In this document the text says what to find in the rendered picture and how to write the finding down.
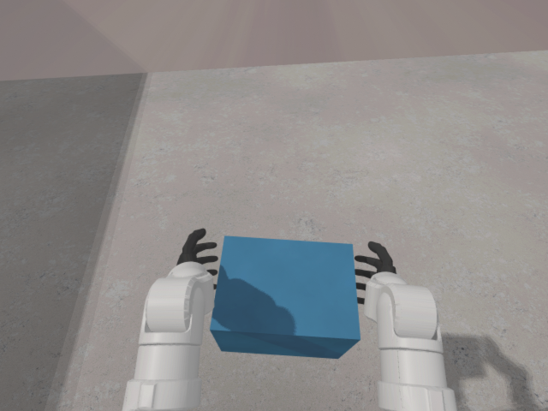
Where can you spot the right robot hand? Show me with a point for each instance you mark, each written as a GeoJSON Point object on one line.
{"type": "Point", "coordinates": [385, 263]}

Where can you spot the carton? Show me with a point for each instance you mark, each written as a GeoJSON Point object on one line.
{"type": "Point", "coordinates": [286, 297]}

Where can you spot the left robot forearm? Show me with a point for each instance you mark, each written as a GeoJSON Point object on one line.
{"type": "Point", "coordinates": [167, 366]}

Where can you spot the left robot hand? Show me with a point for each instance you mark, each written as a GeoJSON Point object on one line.
{"type": "Point", "coordinates": [190, 249]}

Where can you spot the right robot forearm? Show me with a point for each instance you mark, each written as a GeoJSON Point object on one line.
{"type": "Point", "coordinates": [409, 338]}

